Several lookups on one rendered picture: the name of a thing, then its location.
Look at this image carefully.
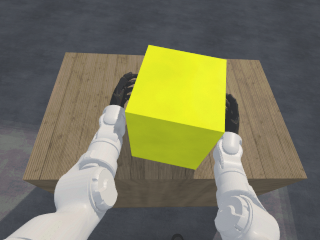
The left robot hand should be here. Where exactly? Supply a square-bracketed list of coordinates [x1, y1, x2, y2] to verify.
[109, 72, 138, 108]

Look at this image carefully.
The robot left upper arm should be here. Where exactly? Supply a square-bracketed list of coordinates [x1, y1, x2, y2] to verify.
[3, 166, 118, 240]

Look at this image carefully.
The robot left forearm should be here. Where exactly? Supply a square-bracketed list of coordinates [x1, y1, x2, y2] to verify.
[54, 105, 126, 203]

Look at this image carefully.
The right robot hand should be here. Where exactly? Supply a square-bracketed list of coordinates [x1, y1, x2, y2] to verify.
[225, 93, 240, 135]

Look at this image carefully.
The carton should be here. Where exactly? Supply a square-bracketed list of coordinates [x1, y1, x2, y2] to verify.
[125, 45, 227, 170]

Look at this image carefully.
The robot right upper arm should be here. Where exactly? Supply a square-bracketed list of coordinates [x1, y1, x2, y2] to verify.
[214, 196, 280, 240]

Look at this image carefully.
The robot right forearm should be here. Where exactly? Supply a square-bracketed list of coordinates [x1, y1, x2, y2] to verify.
[213, 131, 268, 213]

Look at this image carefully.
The pedestal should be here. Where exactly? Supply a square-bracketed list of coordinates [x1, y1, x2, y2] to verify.
[22, 52, 307, 208]

